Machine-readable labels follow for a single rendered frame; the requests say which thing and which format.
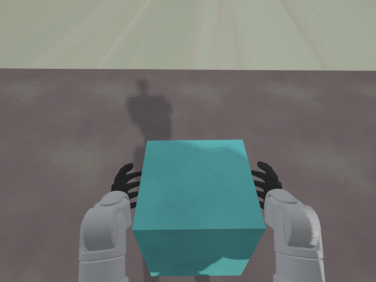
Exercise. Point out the robot right forearm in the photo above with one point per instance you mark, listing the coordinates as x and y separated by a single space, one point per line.
297 238

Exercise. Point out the robot left hand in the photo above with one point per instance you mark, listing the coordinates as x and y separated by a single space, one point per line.
121 179

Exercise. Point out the robot left forearm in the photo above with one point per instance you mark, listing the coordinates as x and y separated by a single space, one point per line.
103 239

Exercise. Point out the robot right hand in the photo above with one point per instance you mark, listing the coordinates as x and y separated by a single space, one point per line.
270 178

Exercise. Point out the carton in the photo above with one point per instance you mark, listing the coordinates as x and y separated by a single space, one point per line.
197 210

